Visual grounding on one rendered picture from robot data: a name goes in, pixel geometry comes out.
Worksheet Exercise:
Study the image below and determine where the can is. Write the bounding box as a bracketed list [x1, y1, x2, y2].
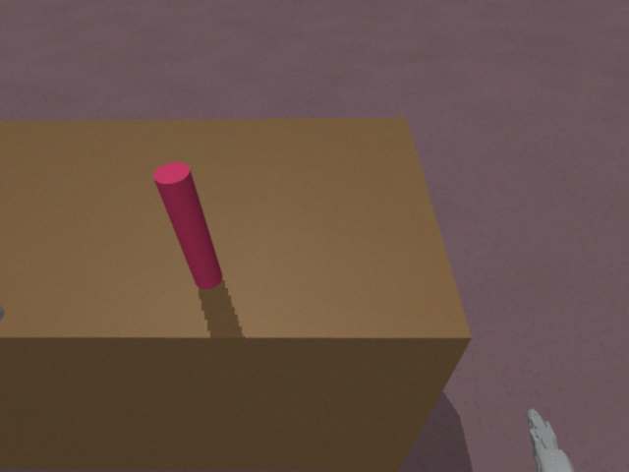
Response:
[153, 162, 222, 289]

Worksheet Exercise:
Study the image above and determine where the right robot hand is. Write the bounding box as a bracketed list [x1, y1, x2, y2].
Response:
[527, 409, 575, 472]

